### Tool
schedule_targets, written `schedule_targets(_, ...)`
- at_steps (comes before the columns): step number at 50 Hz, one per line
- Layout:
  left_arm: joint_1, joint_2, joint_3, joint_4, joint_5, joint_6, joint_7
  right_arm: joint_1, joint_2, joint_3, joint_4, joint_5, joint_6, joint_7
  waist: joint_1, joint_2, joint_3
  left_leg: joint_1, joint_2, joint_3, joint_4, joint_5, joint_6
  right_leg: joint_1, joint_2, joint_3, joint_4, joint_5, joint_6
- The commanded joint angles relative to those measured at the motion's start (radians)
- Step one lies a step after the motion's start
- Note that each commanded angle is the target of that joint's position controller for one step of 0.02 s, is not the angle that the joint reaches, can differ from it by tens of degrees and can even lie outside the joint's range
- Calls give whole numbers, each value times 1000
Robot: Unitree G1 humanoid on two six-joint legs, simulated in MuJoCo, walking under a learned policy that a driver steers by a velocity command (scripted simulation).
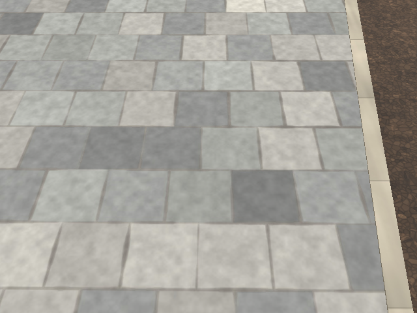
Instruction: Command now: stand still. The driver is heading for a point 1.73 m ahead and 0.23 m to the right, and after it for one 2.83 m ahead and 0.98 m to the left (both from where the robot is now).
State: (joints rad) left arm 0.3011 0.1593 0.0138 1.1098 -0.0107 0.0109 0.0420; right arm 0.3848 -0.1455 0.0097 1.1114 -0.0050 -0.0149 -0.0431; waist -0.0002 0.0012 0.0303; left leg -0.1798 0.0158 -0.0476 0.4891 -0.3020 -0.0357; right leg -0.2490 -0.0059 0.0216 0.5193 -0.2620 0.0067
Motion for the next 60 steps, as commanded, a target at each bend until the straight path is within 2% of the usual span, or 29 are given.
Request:
schedule_targets(1, 73, 89, 13, -12, -1, -3, 2, 107, -77, -11, -1, 1, -2, -1, 0, 3, 46, -76, -14, 29, -92, 141, 24, 35, -5, -9, -83, 161, -22)
schedule_targets(13, 78, 87, 14, -17, -1, 1, 3, 117, -72, -14, -4, 1, 3, -4, -1, 1, 50, -73, -13, 31, -94, 142, 21, 37, -7, -9, -86, 168, -21)
schedule_targets(14, 82, 83, 13, -20, -5, 0, 1, 121, -67, -12, -5, -4, 3, -3, 1, 2, 47, -71, -14, 32, -94, 132, 20, 40, -7, -12, -88, 161, -23)
schedule_targets(60, 112, 74, 12, -37, -5, -6, 0, 159, -52, -16, -26, -1, 2, -5, 2, 3, 66, -81, -13, 33, -91, 111, 18, 21, -9, -16, -92, 126, -25)
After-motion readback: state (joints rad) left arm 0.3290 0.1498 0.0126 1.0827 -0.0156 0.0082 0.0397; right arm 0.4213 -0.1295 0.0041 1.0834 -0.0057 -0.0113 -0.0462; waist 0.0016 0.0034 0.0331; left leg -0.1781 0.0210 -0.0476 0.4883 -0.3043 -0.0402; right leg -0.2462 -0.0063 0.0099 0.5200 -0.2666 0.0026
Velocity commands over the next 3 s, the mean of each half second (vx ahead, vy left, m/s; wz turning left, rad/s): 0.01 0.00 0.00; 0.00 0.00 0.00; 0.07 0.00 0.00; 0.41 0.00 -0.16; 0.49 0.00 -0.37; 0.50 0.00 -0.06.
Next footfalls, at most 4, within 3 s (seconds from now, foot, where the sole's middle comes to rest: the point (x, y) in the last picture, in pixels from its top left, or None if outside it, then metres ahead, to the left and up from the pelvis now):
2.00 right None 0.42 -0.09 -0.77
2.50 left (206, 245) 0.74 0.04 -0.77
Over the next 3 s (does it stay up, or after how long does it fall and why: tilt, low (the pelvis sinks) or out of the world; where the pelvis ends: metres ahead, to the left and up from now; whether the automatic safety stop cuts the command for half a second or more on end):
stays up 0.80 -0.08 0.00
